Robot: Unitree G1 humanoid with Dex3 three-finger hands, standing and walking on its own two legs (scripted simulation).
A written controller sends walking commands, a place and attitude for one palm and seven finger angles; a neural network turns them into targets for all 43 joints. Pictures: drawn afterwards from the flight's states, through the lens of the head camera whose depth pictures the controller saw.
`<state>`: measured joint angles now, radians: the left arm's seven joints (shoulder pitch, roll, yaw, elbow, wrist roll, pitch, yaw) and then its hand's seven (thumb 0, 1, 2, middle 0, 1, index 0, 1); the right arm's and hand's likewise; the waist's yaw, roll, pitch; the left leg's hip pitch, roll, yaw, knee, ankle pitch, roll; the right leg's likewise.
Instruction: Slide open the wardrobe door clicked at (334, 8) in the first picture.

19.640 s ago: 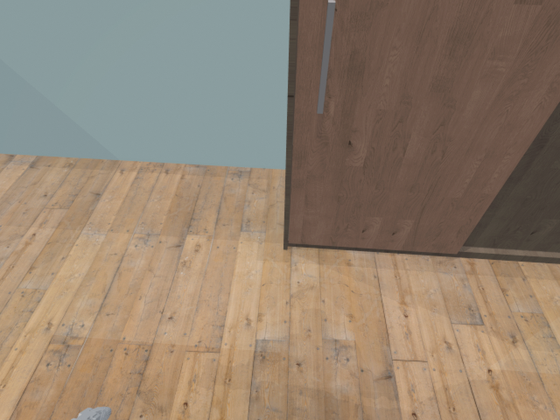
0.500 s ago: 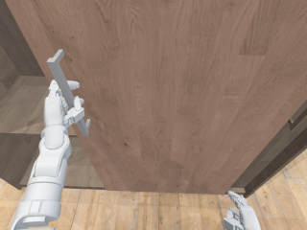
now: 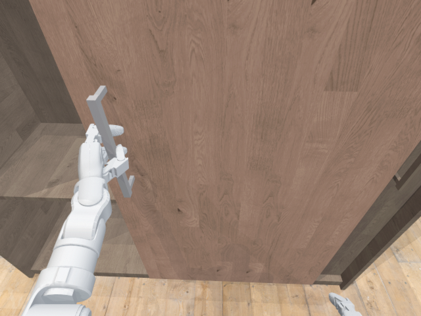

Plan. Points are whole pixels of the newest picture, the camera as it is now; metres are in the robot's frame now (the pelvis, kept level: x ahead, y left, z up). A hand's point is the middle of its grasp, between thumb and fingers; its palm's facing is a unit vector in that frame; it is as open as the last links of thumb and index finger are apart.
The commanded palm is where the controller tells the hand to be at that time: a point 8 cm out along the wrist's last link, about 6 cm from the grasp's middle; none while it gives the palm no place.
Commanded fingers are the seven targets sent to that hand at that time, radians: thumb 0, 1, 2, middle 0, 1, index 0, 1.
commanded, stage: stop walking and hold the door there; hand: left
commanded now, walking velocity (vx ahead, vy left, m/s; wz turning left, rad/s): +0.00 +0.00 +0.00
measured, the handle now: (116, 148) +0.42 +0.24 +0.11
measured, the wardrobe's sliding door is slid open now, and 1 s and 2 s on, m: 0.56 0.56 0.56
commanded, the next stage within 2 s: loosen the grip on the handle in 1.24 s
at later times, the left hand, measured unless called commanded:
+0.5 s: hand (122, 163) +0.37 +0.21 +0.12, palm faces +0.25 -0.95 -0.19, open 6.0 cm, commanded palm +0.34 +0.21 +0.11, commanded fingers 0.00 0.90 0.90 -0.45 -1.40 -0.45 -1.40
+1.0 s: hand (121, 163) +0.36 +0.21 +0.12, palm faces +0.18 -0.96 -0.20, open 6.0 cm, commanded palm +0.34 +0.22 +0.11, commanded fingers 0.00 0.90 0.90 -0.45 -1.40 -0.45 -1.40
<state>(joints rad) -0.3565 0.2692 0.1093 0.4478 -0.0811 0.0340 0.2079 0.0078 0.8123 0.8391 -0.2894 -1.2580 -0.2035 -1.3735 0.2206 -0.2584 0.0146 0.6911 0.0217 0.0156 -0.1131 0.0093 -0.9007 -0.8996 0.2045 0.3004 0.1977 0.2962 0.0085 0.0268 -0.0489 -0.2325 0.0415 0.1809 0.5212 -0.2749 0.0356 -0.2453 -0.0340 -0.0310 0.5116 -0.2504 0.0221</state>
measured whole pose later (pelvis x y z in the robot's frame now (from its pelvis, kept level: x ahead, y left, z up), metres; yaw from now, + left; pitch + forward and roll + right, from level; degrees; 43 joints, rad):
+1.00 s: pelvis -0.03 +0.06 +0.00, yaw -1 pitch -1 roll +0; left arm -0.49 0.23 0.02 0.50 -0.09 0.05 0.18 0.00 0.81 0.84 -0.25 -1.24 -0.18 -1.39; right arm 0.19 -0.27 0.03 0.67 0.01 0.02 -0.09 0.01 -0.90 -0.90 0.21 0.30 0.20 0.30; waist 0.03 0.05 0.01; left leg -0.26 -0.04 0.25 0.47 -0.21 0.11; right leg -0.20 0.00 -0.06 0.56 -0.37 -0.02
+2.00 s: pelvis -0.04 +0.00 -0.01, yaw +2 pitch +5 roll -1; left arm -0.65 0.39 0.21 0.80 -0.05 -0.08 -0.04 -0.01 -0.53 0.21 -0.27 -1.18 -0.30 -1.21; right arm 0.38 -0.28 0.00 0.72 0.06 -0.09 0.00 0.01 -0.90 -0.90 0.20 0.30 0.20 0.30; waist -0.05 0.01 -0.07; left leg -0.45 0.00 0.09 0.57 -0.20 0.06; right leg -0.31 0.11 -0.03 0.54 -0.32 -0.09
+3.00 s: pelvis -0.05 +0.05 -0.01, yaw +3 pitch +2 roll -2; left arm -0.27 0.40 0.24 0.35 -0.11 0.02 -0.11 -0.02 -0.54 0.20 -0.26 -1.15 -0.26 -1.15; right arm 0.32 -0.26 0.03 0.66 0.07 -0.08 -0.05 0.01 -0.90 -0.90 0.20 0.30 0.20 0.30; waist -0.02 0.03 -0.07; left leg -0.38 -0.05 0.10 0.55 -0.21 0.12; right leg -0.24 0.06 -0.02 0.53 -0.33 -0.03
